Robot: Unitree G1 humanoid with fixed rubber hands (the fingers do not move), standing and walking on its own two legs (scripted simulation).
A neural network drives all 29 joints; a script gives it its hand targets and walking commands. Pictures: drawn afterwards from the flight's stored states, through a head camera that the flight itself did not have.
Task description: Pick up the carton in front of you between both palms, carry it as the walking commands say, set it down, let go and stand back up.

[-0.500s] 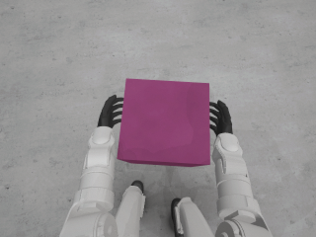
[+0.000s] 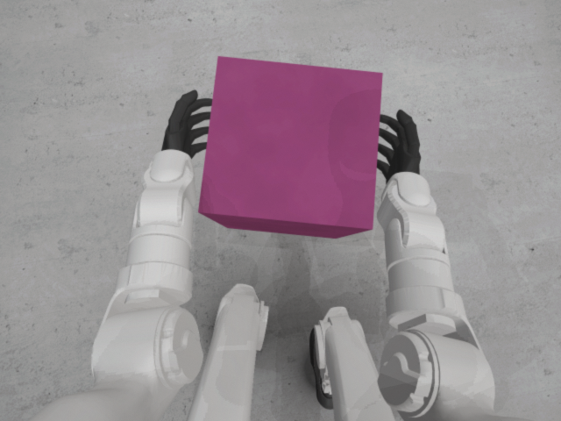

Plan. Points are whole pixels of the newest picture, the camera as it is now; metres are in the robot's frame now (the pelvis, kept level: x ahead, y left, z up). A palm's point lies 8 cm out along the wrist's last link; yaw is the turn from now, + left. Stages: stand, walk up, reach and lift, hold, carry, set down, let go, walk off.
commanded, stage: set down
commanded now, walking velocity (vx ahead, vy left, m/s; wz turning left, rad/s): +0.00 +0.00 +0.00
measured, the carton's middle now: (289, 166) +0.48 +0.05 -0.17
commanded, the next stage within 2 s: none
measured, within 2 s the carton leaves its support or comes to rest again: rests again in 1.92 s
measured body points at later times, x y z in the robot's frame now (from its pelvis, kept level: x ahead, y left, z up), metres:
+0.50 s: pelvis -0.03 +0.00 -0.12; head +0.31 +0.07 +0.17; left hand +0.51 +0.22 -0.26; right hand +0.52 -0.08 -0.25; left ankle +0.10 +0.12 -0.55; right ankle +0.04 -0.13 -0.55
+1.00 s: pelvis -0.02 +0.00 -0.18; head +0.36 +0.03 +0.05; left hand +0.53 +0.23 -0.36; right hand +0.54 -0.07 -0.36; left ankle +0.10 +0.12 -0.55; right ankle +0.04 -0.13 -0.55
